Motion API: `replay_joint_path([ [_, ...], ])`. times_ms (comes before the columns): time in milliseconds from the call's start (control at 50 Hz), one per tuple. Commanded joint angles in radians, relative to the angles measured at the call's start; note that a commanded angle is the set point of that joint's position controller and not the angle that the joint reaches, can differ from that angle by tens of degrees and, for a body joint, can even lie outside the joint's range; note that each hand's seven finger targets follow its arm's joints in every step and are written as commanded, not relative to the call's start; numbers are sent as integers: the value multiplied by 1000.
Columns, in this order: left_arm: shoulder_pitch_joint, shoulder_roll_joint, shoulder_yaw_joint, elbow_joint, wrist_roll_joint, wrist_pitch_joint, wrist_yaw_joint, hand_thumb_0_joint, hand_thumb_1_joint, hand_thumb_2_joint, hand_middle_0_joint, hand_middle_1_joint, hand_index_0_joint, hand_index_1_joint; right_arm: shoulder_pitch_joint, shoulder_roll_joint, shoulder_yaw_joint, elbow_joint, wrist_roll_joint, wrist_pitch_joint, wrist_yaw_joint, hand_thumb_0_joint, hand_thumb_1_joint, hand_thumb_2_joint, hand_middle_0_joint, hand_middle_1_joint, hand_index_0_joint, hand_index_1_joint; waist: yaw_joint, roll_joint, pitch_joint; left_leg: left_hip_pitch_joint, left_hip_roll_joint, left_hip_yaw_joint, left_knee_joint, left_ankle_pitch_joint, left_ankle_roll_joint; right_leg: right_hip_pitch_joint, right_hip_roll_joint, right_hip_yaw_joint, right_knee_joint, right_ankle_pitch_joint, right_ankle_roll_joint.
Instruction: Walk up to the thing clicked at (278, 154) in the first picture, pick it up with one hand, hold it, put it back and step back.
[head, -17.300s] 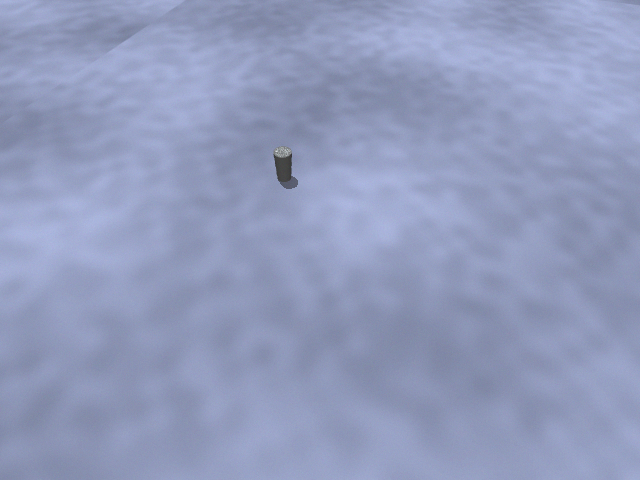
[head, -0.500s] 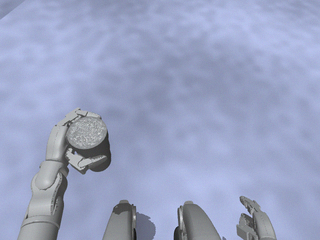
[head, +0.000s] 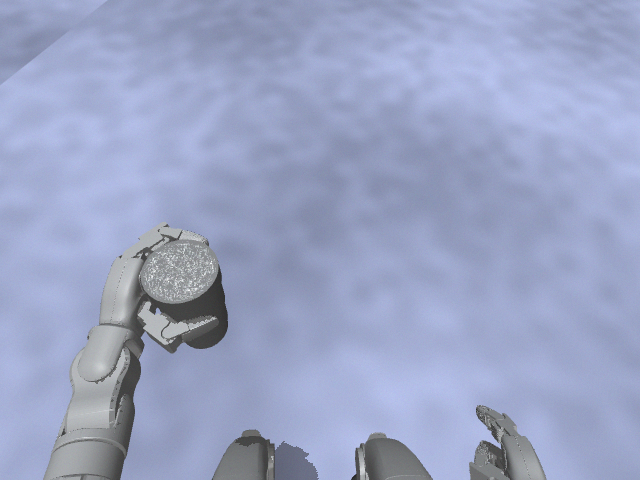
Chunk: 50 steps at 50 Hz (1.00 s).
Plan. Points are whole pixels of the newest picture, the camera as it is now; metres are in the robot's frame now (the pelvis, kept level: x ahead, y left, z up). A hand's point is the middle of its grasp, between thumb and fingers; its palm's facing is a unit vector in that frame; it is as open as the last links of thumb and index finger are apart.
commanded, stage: lift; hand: left
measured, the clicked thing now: (193, 301) +0.33 +0.16 +0.00
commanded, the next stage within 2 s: hold in 0.28 s
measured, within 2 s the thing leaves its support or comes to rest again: neither
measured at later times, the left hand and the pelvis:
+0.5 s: hand (185, 276) +0.33 +0.16 +0.05, palm faces -0.13 -0.99 +0.00, open 11.0 cm; pelvis +0.01 +0.00 +0.02, yaw +0 degrees
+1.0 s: hand (182, 277) +0.32 +0.15 +0.07, palm faces -0.12 -0.99 -0.01, open 11.0 cm; pelvis +0.00 +0.00 +0.03, yaw +0 degrees
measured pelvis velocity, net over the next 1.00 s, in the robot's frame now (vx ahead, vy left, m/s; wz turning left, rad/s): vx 0.00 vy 0.00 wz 0.00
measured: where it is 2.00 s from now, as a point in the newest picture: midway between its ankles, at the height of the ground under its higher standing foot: outside the picture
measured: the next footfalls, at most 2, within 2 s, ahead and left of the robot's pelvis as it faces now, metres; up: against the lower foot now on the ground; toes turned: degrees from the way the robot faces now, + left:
none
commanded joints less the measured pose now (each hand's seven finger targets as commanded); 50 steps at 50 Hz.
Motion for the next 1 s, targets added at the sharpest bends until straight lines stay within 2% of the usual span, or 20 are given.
replay_joint_path([
  [0, -330, 143, 71, -293, -46, -107, -24, 0, 103, 1196, -1233, -1351, -1245, -1354, 28, -139, -57, -97, -7, -29, -8, 0, -903, -896, 200, 299, 200, 299, 1, 68, -368, 310, -32, 1, -158, 347, 16, 165, 19, 7, -157, 377, -24],
  [120, -307, 126, 80, -214, -54, -106, -36, 0, 145, 1222, -1249, -1372, -1264, -1374, 31, -141, -59, -88, -9, -21, -7, 0, -898, -894, 200, 299, 200, 299, -7, 31, -354, 320, -32, 11, -167, 396, 23, 213, 21, 11, -183, 437, -17],
  [160, -338, 149, 87, -259, -47, -113, -36, 0, 150, 1222, -1265, -1383, -1280, -1383, 24, -141, -61, -94, -10, -15, -8, 0, -900, -895, 200, 299, 200, 299, 5, 71, -340, 337, -33, 10, -187, 383, 18, 205, 19, 8, -190, 412, -22],
  [180, -294, 129, 78, -183, -43, -109, -41, 0, 154, 1230, -1265, -1387, -1281, -1387, 15, -142, -61, -96, -9, -14, -7, 0, -899, -894, 200, 299, 200, 299, -2, 34, -296, 327, -30, 3, -205, 355, 17, 197, 24, 0, -195, 379, -23],
  [200, -322, 153, 95, -240, -44, -118, -40, 0, 162, 1224, -1257, -1376, -1272, -1377, 18, -143, -63, -97, -8, -14, -6, 0, -900, -895, 200, 299, 200, 299, 12, 54, -319, 338, -29, 6, -212, 353, 14, 205, 22, 1, -197, 376, -25],
  [240, -304, 121, 78, -213, -47, -120, -41, 0, 134, 1222, -1262, -1384, -1277, -1384, 13, -139, -59, -101, -9, -14, -6, 0, -903, -895, 200, 299, 200, 299, 9, 55, -321, 365, -28, -1, -220, 368, 10, 207, 24, -4, -196, 374, -27],
  [300, -338, 144, 89, -271, -52, -120, -39, 0, 119, 1203, -1257, -1371, -1270, -1374, 30, -143, -61, -94, -13, -12, -7, 0, -904, -896, 200, 299, 200, 299, 10, 79, -364, 400, -28, 6, -213, 442, 12, 235, 23, 1, -200, 439, -25],
  [400, -321, 113, 70, -197, -48, -119, -41, 0, 29, 1172, -1208, -1354, -1213, -1364, 15, -141, -63, -91, -12, -11, -7, 0, -911, -900, 200, 299, 199, 299, -3, 34, -308, 385, -26, 4, -233, 385, 15, 234, 23, 4, -221, 399, -21],
  [460, -349, 135, 75, -269, -42, -125, -33, 0, -1, 1162, -1192, -1342, -1197, -1354, 12, -143, -65, -100, -12, -10, -7, 0, -912, -900, 200, 299, 199, 299, 11, 63, -327, 410, -28, 7, -242, 394, 14, 254, 19, 4, -229, 405, -22],
  [480, -346, 125, 70, -272, -40, -123, -30, 0, 12, 1163, -1196, -1343, -1200, -1355, 17, -142, -64, -104, -14, -10, -10, 0, -911, -900, 200, 299, 199, 299, 7, 48, -351, 414, -29, 13, -236, 413, 17, 273, 19, 6, -235, 433, -20],
  [520, -297, 116, 77, -215, -43, -116, -31, 0, 14, 1162, -1188, -1341, -1195, -1351, 11, -139, -62, -98, -12, -8, -8, 0, -907, -899, 200, 299, 199, 299, 10, 36, -291, 381, -33, 16, -252, 371, 16, 276, 19, 8, -244, 402, -19],
  [600, -367, 125, 65, -285, -36, -123, -24, 0, 9, 1176, -1199, -1358, -1204, -1370, -7, -136, -61, -109, -10, -8, -10, 0, -911, -901, 200, 299, 199, 299, 8, 44, -301, 398, -34, 21, -266, 352, 18, 291, 14, 12, -260, 397, -17],
  [640, -307, 118, 75, -213, -34, -113, -22, 0, 27, 1169, -1205, -1350, -1208, -1362, 3, -141, -66, -96, -11, -7, -11, 0, -909, -901, 199, 299, 199, 299, 2, 23, -284, 405, -30, 18, -273, 355, 19, 284, 18, 8, -263, 392, -17],
  [800, -349, 125, 73, -236, -33, -115, -19, 0, 40, 1161, -1191, -1339, -1197, -1348, -17, -136, -61, -103, -8, -8, -11, 0, -907, -901, 200, 299, 199, 299, 7, 49, -259, 417, -33, 19, -306, 309, 13, 301, 17, 8, -286, 350, -20],
  [820, -389, 130, 72, -307, -34, -122, -16, 0, 48, 1165, -1198, -1346, -1204, -1355, -24, -133, -59, -115, -10, -12, -13, 0, -905, -901, 200, 299, 199, 299, 12, 57, -289, 423, -36, 22, -304, 316, 15, 318, 13, 11, -292, 365, -19],
  [840, -341, 122, 78, -227, -37, -114, -17, 0, 37, 1164, -1203, -1350, -1209, -1359, -17, -136, -60, -101, -8, -11, -14, 0, -909, -901, 200, 299, 199, 299, 1, 31, -257, 420, -35, 21, -306, 303, 17, 307, 15, 11, -295, 352, -15],
  [880, -340, 106, 62, -242, -42, -109, -19, 0, 30, 1160, -1190, -1347, -1199, -1355, -14, -131, -55, -102, -10, -11, -12, 0, -909, -901, 200, 300, 199, 299, 4, 33, -274, 421, -36, 21, -306, 325, 18, 329, 14, 11, -299, 376, -14],
  [900, -377, 140, 78, -280, -37, -112, -15, 0, 5, 1149, -1188, -1341, -1195, -1350, -13, -144, -63, -102, -7, -12, -13, 0, -912, -902, 200, 299, 199, 299, 9, 41, -288, 443, -33, 23, -311, 344, 18, 335, 12, 10, -300, 392, -16],
  [920, -345, 116, 58, -245, -32, -107, -16, 0, 4, 1146, -1182, -1335, -1189, -1344, -17, -137, -59, -106, -5, -11, -15, 0, -911, -902, 200, 299, 199, 299, 6, 31, -261, 435, -35, 24, -316, 327, 18, 324, 12, 11, -306, 376, -16],
  [980, -354, 103, 59, -206, -36, -102, -21, 0, 18, 1149, -1194, -1339, -1200, -1349, -18, -131, -56, -97, -9, -11, -14, 0, -907, -901, 200, 299, 199, 299, 1, 20, -258, 432, -34, 23, -320, 313, 19, 327, 14, 11, -315, 366, -14],
])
